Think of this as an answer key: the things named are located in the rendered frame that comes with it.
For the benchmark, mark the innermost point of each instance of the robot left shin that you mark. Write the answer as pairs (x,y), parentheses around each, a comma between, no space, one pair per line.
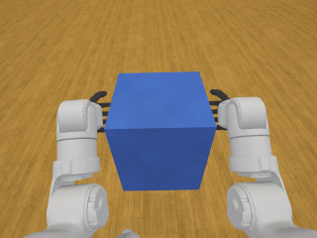
(127,231)

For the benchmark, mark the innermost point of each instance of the right robot hand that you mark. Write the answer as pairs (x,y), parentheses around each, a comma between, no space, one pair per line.
(224,97)

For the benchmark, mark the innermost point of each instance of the right robot forearm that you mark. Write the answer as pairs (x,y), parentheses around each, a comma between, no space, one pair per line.
(246,122)

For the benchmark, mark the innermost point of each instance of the left robot forearm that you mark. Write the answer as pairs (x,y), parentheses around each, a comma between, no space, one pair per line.
(77,122)

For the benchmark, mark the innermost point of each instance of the left robot upper arm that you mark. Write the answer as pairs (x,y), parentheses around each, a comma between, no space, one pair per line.
(75,211)

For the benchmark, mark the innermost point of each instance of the carton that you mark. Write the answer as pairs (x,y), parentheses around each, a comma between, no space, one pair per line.
(160,129)

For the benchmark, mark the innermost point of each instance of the right robot upper arm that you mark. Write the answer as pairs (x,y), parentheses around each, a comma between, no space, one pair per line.
(262,210)

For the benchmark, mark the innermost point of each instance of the left robot hand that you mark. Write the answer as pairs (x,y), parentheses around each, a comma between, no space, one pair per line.
(94,99)

